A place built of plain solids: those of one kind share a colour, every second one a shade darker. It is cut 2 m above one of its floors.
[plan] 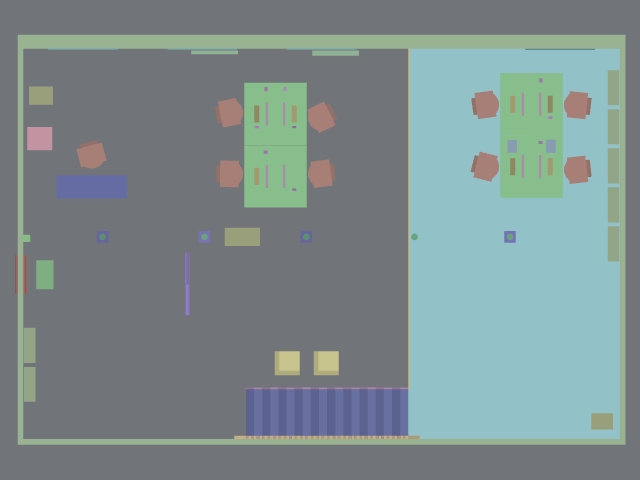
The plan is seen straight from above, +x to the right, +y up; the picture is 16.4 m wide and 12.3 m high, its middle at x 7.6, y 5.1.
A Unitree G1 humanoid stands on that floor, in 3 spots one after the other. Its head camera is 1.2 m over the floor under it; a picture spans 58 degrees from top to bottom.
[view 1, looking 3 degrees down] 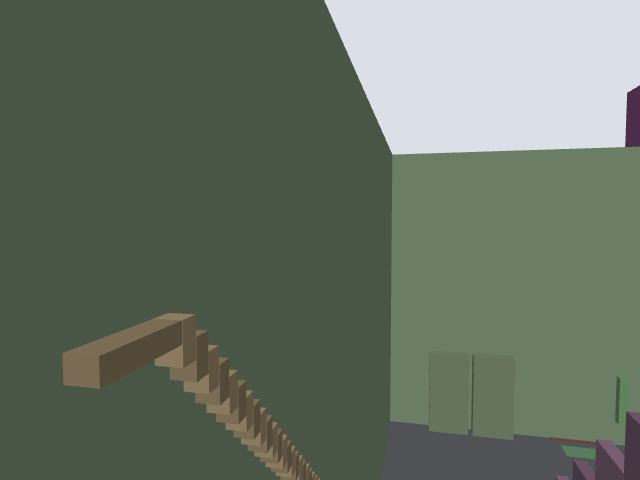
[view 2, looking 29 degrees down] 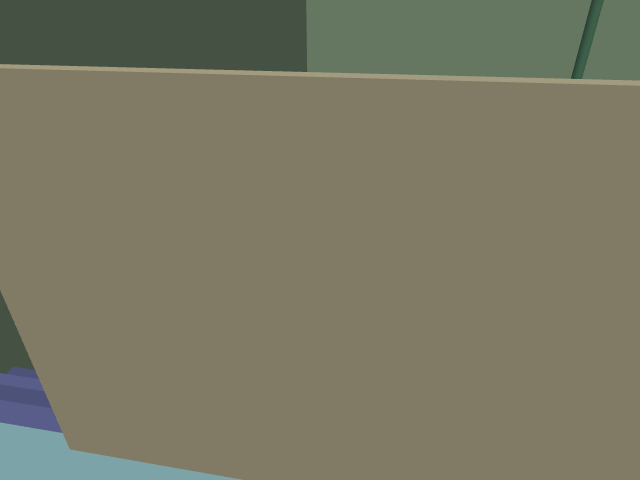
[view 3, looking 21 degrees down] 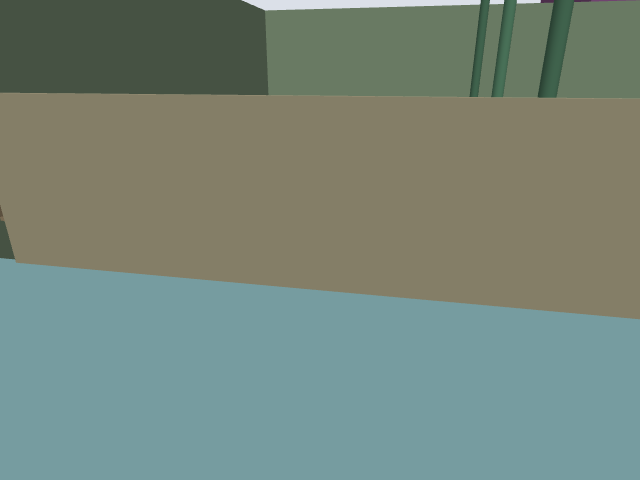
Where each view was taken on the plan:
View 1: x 10.86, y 0.68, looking -167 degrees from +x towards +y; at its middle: wall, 3.04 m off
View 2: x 10.61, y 2.17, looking -170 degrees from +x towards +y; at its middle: gallery_guard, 0.81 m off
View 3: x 12.16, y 3.82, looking -169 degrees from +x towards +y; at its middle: gallery_guard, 2.46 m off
